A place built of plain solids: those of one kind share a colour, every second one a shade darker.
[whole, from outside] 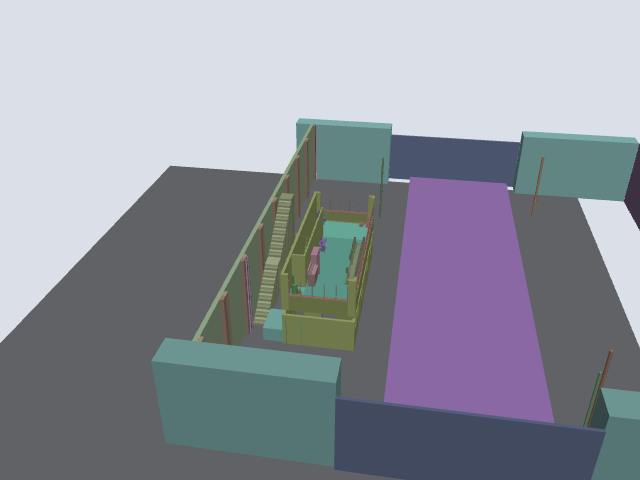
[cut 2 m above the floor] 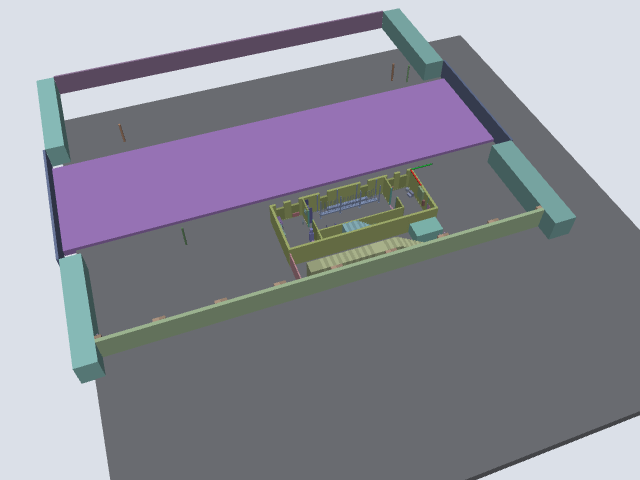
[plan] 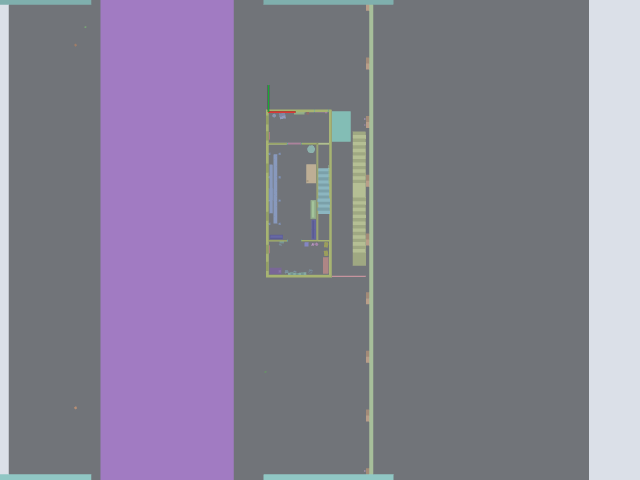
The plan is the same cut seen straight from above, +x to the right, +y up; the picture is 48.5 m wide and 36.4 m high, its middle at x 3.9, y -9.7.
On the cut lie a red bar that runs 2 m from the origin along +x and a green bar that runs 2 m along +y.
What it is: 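A mechanical signal box beside a railway in a town; below a lobby, the locking room and a mess room, above the operating floor with its lever frame behind one band of glass; one straight stair between walls, met straight on from the door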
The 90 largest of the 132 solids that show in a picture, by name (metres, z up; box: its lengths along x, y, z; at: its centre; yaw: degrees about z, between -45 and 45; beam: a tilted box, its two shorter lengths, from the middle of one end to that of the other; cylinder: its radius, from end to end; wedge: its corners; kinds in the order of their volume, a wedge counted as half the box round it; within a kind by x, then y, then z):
{
 "yard_line_abut_1": {"box": [10.72, 1.64, 6.2], "at": [-18.81, -28.28, 3.05]},
 "yard_line_abut_2": {"box": [10.72, 1.96, 6.2], "at": [-18.81, 9.12, 3.05]},
 "yard_line_abut_3": {"box": [9.86, 1.64, 6.2], "at": [4.55, -28.28, 3.05]},
 "yard_line_abut_4": {"box": [9.86, 1.96, 6.2], "at": [4.55, 9.12, 3.05]},
 "yard_line_bed_1": {"box": [10.1, 39.2, 0.6], "at": [-7.7, -9.5, 0.0]},
 "yard_line_near_1": {"box": [0.3, 35.6, 6.2], "at": [7.79, -9.66, 3.05]},
 "yard_line_far_1": {"box": [0.2, 35.6, 6.2], "at": [-24.27, -9.66, 3.05]},
 "wall_1": {"box": [0.2, 0.51, 2.85], "at": [-0.1, -12.3, 4.33]},
 "wall_2": {"box": [0.2, 0.61, 2.5], "at": [-0.1, -11.05, 1.2]},
 "wall_3": {"box": [0.2, 1.51, 2.5], "at": [-0.1, -9.0, 1.2]},
 "wall_4": {"box": [0.2, 11.76, 1.2], "at": [-0.1, -6.17, 3.5]},
 "wall_5": {"box": [0.2, 2.96, 2.5], "at": [-0.1, -6.08, 1.2]},
 "wall_6": {"box": [0.2, 1.51, 2.5], "at": [-0.1, -3.15, 1.2]},
 "wall_7": {"box": [0.2, 0.51, 2.5], "at": [-0.1, -1.2, 1.2]},
 "wall_8": {"box": [0.2, 0.51, 2.85], "at": [-0.1, -0.05, 4.33]},
 "wall_9": {"box": [0.2, 0.46, 2.5], "at": [-0.1, -0.03, 1.2]},
 "wall_10": {"box": [0.51, 0.2, 2.85], "at": [0.05, -12.45, 4.33]},
 "wall_11": {"box": [0.51, 0.2, 2.85], "at": [0.05, 0.1, 4.33]},
 "wall_12": {"box": [5.0, 0.2, 2.5], "at": [2.3, -12.45, 1.2]},
 "wall_13": {"box": [4.01, 0.2, 1.2], "at": [2.3, -12.45, 3.5]},
 "wall_14": {"box": [5.0, 0.2, 2.5], "at": [2.3, 0.1, 1.2]},
 "wall_15": {"box": [4.01, 0.2, 1.2], "at": [2.3, 0.1, 3.5]},
 "wall_16": {"box": [0.06, 7.35, 2.5], "at": [3.67, -6.08, 1.2]},
 "wall_17": {"box": [0.06, 7.47, 2.85], "at": [3.67, -6.08, 4.33]},
 "wall_18": {"box": [0.06, 7.35, 3.2], "at": [3.73, -6.08, 1.55]},
 "wall_19": {"box": [0.06, 7.35, 2.85], "at": [3.73, -6.08, 4.33]},
 "wall_20": {"box": [0.51, 0.2, 2.85], "at": [4.55, -12.45, 4.33]},
 "wall_21": {"box": [0.51, 0.2, 2.85], "at": [4.55, 0.1, 4.33]},
 "wall_22": {"box": [0.2, 2.8, 2.5], "at": [4.7, -11.15, 1.2]},
 "wall_23": {"box": [0.2, 2.8, 2.85], "at": [4.7, -11.15, 4.33]},
 "wall_24": {"box": [0.2, 7.35, 3.2], "at": [4.7, -6.08, 1.55]},
 "wall_25": {"box": [0.2, 7.35, 2.85], "at": [4.7, -6.08, 4.33]},
 "wall_26": {"box": [0.2, 2.6, 2.5], "at": [4.7, -1.1, 1.2]},
 "wall_27": {"box": [0.2, 2.6, 2.85], "at": [4.7, -1.1, 4.33]},
 "yard_line_step_1": {"box": [1.0, 1.02, 5.85], "at": [6.88, -11.15, 2.88]},
 "yard_line_step_2": {"box": [1.0, 0.28, 5.68], "at": [6.88, -10.52, 2.79]},
 "yard_line_step_3": {"box": [1.0, 0.28, 5.5], "at": [6.88, -10.26, 2.7]},
 "yard_line_step_4": {"box": [1.0, 0.28, 5.32], "at": [6.88, -10.0, 2.61]},
 "yard_line_step_5": {"box": [1.0, 0.28, 5.15], "at": [6.88, -9.74, 2.52]},
 "yard_line_step_6": {"box": [1.0, 0.28, 4.97], "at": [6.88, -9.48, 2.44]},
 "yard_line_step_7": {"box": [1.0, 0.28, 4.8], "at": [6.88, -9.22, 2.35]},
 "yard_line_step_8": {"box": [1.0, 0.28, 4.62], "at": [6.88, -8.96, 2.26]},
 "yard_line_step_9": {"box": [1.0, 0.28, 4.45], "at": [6.88, -8.7, 2.17]},
 "yard_line_step_10": {"box": [1.0, 0.28, 4.27], "at": [6.88, -8.44, 2.09]},
 "yard_line_step_11": {"box": [1.0, 0.28, 4.09], "at": [6.88, -8.18, 2.0]},
 "yard_line_step_12": {"box": [1.0, 0.28, 3.92], "at": [6.88, -7.92, 1.91]},
 "yard_line_step_13": {"box": [1.0, 0.28, 3.74], "at": [6.88, -7.66, 1.82]},
 "yard_line_step_14": {"box": [1.0, 0.28, 3.57], "at": [6.88, -7.4, 1.73]},
 "yard_line_step_15": {"box": [1.0, 0.28, 3.39], "at": [6.88, -7.14, 1.65]},
 "yard_line_step_16": {"box": [1.0, 0.28, 3.22], "at": [6.88, -6.88, 1.56]},
 "yard_line_step_17": {"box": [1.0, 0.28, 3.04], "at": [6.88, -6.62, 1.47]},
 "yard_line_step_18": {"box": [1.0, 1.12, 2.86], "at": [6.88, -5.94, 1.38]},
 "yard_line_step_19": {"box": [1.0, 0.28, 2.69], "at": [6.88, -5.26, 1.29]},
 "yard_line_step_20": {"box": [1.0, 0.28, 2.51], "at": [6.88, -5.0, 1.21]},
 "yard_line_step_21": {"box": [1.0, 0.28, 2.34], "at": [6.88, -4.74, 1.12]},
 "yard_line_step_22": {"box": [1.0, 0.28, 2.16], "at": [6.88, -4.48, 1.03]},
 "yard_line_step_23": {"box": [1.0, 0.28, 1.99], "at": [6.88, -4.22, 0.94]},
 "yard_line_step_24": {"box": [1.0, 0.28, 1.81], "at": [6.88, -3.96, 0.85]},
 "yard_line_step_25": {"box": [1.0, 0.28, 1.63], "at": [6.88, -3.7, 0.77]},
 "yard_line_step_26": {"box": [1.0, 0.28, 1.46], "at": [6.88, -3.44, 0.68]},
 "yard_line_step_27": {"box": [1.0, 0.28, 1.28], "at": [6.88, -3.18, 0.59]},
 "yard_line_step_28": {"box": [1.0, 0.28, 1.11], "at": [6.88, -2.92, 0.5]},
 "yard_line_step_29": {"box": [1.0, 0.28, 0.93], "at": [6.88, -2.66, 0.42]},
 "yard_line_dark_1": {"box": [13.07, 0.2, 4.93], "at": [-6.91, -29.2, 2.42]},
 "yard_line_dark_2": {"box": [13.07, 0.2, 5.33], "at": [-6.91, 10.2, 2.62]},
 "raised_floor_operating_1": {"box": [3.83, 9.88, 0.25], "at": [1.85, -4.88, 3.02]},
 "raised_floor_operating_2": {"box": [4.73, 2.73, 0.25], "at": [2.3, -11.05, 3.02]},
 "yard_line_near_pier_1": {"box": [0.26, 0.46, 6.2], "at": [7.51, -27.23, 3.05]},
 "yard_line_near_pier_2": {"box": [0.26, 0.46, 6.2], "at": [7.51, -23.24, 3.05]},
 "yard_line_near_pier_3": {"box": [0.26, 0.46, 6.2], "at": [7.51, -22.78, 3.05]},
 "yard_line_near_pier_4": {"box": [0.26, 0.46, 6.2], "at": [7.51, -18.79, 3.05]},
 "yard_line_near_pier_5": {"box": [0.26, 0.46, 6.2], "at": [7.51, -18.33, 3.05]},
 "yard_line_near_pier_6": {"box": [0.26, 0.46, 6.2], "at": [7.51, -13.88, 3.05]},
 "yard_line_near_pier_7": {"box": [0.26, 0.46, 6.2], "at": [7.51, -9.43, 3.05]},
 "yard_line_near_pier_8": {"box": [0.26, 0.46, 6.2], "at": [7.51, -5.44, 3.05]},
 "yard_line_near_pier_9": {"box": [0.26, 0.46, 6.2], "at": [7.51, -4.98, 3.05]},
 "yard_line_near_pier_10": {"box": [0.26, 0.46, 6.2], "at": [7.51, -0.99, 3.05]},
 "yard_line_near_pier_11": {"box": [0.26, 0.46, 6.2], "at": [7.51, -0.53, 3.05]},
 "yard_line_near_pier_12": {"box": [0.26, 0.46, 6.2], "at": [7.51, 3.46, 3.05]},
 "yard_line_near_pier_13": {"box": [0.26, 0.46, 6.2], "at": [7.51, 3.92, 3.05]},
 "yard_line_bunker_1": {"box": [1.43, 2.32, 1.1], "at": [5.53, -1.1, 0.5]},
 "stair_1": {"box": [0.94, 0.25, 3.0], "at": [4.18, -7.6, 1.45]},
 "stair_2": {"box": [0.94, 0.25, 1.82], "at": [4.18, -6.22, 0.86]},
 "lockers_1": {"box": [0.45, 1.2, 1.85], "at": [3.31, -4.43, 4.03]},
 "lever_frame_1": {"box": [0.5, 5.24, 0.33], "at": [0.52, -5.83, 3.27]},
 "register_desk_1": {"box": [0.5, 1.23, 0.99], "at": [3.25, -3.13, 3.6]},
 "recycling_station_1": {"box": [0.42, 1.26, 1.0], "at": [4.34, -11.63, 0.45]},
 "yard_line_fence_1": {"box": [2.58, 0.1, 1.65], "at": [6.09, -12.45, 0.78]},
 "locking_bed_1": {"box": [0.28, 5.24, 0.19], "at": [0.52, -5.83, 0.04]},
 "drum_1": {"cylinder": 0.3, "from": [3.23, -2.81, 0.0], "to": [3.23, -2.81, 0.87]}
}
